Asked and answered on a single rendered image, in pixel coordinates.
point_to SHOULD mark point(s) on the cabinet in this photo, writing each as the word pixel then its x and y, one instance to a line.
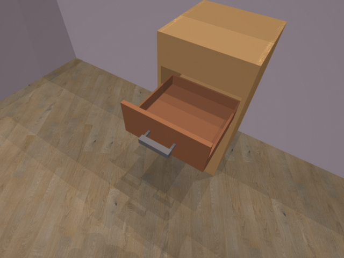
pixel 222 48

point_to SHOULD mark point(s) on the handle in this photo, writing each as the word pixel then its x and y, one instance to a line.
pixel 156 147

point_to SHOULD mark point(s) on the drawer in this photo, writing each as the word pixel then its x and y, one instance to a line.
pixel 183 112

